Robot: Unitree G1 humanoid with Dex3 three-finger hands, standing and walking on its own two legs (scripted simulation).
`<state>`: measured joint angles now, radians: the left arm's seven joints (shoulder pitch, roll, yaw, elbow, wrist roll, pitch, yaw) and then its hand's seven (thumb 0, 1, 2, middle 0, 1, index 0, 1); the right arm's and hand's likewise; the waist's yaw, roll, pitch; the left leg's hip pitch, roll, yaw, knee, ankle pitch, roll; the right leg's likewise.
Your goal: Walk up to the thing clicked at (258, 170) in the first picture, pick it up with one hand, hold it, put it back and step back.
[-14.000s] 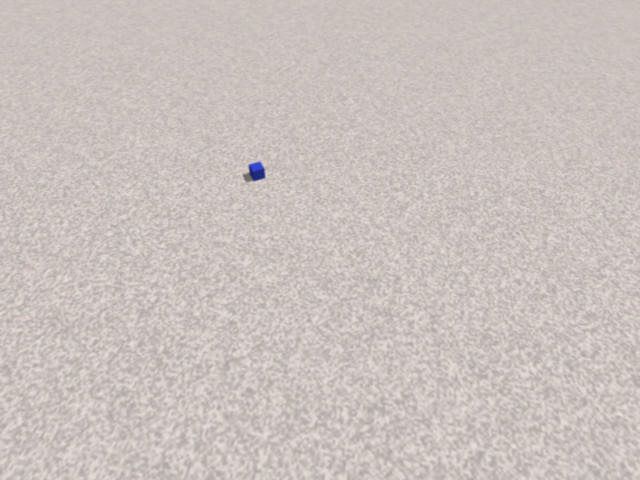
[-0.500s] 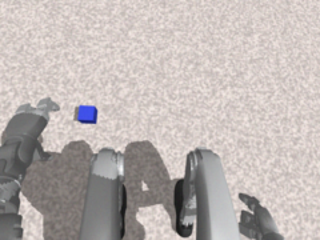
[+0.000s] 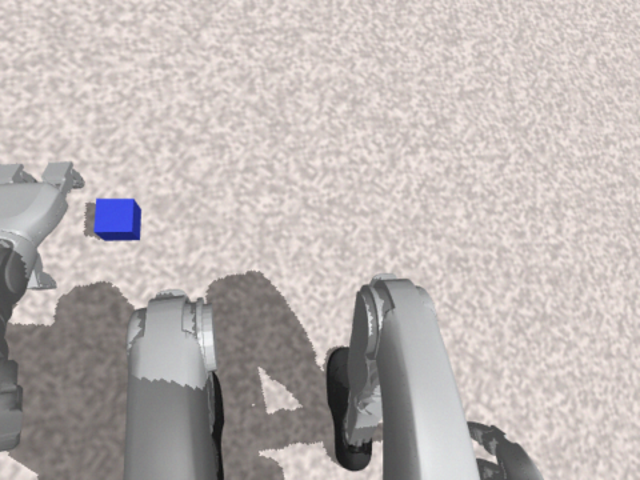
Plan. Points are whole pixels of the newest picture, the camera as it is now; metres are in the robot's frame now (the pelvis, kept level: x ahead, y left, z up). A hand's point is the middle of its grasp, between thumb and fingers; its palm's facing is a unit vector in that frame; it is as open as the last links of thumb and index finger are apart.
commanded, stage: rise first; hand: left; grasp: from above
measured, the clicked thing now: (118, 220) +0.48 +0.28 -0.33
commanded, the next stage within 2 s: approach in 0.94 s
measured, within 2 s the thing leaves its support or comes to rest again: neither
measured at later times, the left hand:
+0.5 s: hand (60, 231) +0.42 +0.31 -0.19, palm faces -0.46 -0.04 -0.89, open 14.0 cm
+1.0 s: hand (68, 227) +0.43 +0.31 -0.21, palm faces -0.46 -0.05 -0.88, open 13.9 cm
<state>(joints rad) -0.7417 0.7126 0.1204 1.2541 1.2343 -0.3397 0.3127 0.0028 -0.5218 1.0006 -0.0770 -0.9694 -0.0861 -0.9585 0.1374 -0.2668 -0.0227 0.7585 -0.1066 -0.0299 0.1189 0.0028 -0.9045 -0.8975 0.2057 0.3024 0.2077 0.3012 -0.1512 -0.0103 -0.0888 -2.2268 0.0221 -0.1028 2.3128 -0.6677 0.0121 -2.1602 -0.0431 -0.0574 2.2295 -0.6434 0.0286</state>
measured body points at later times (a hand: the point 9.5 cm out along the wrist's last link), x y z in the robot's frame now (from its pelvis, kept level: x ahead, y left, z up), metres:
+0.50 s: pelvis +0.01 +0.00 -0.03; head +0.24 +0.07 +0.35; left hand +0.44 +0.31 -0.14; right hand +0.09 -0.28 -0.14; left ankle +0.09 +0.12 -0.33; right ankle +0.11 -0.13 -0.33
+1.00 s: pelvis +0.01 +0.00 -0.04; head +0.24 +0.07 +0.34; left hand +0.45 +0.31 -0.16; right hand +0.08 -0.28 -0.15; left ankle +0.09 +0.12 -0.33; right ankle +0.11 -0.13 -0.33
